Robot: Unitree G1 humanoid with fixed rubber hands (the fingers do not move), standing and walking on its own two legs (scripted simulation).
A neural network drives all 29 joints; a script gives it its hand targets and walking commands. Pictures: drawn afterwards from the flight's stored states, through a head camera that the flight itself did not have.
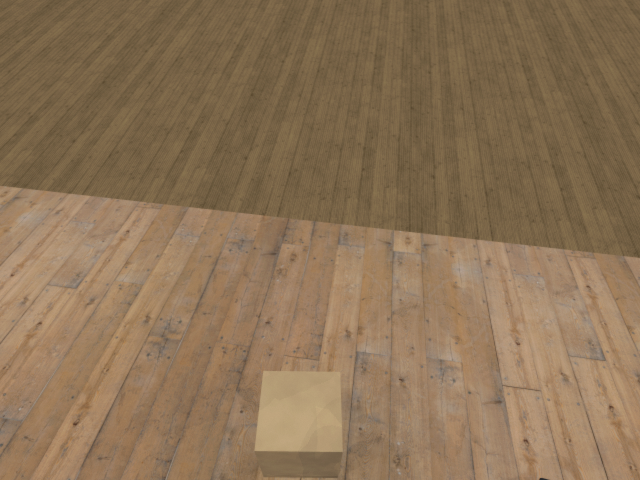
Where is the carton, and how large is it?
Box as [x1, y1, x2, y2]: [254, 371, 342, 477]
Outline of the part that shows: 263,371 254,450 263,476 337,477 342,453 339,372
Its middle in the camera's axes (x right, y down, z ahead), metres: -0.05 +0.51 +1.08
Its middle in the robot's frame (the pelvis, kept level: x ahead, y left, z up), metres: +0.43 +0.04 -0.66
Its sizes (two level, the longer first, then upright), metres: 0.210 0.200 0.250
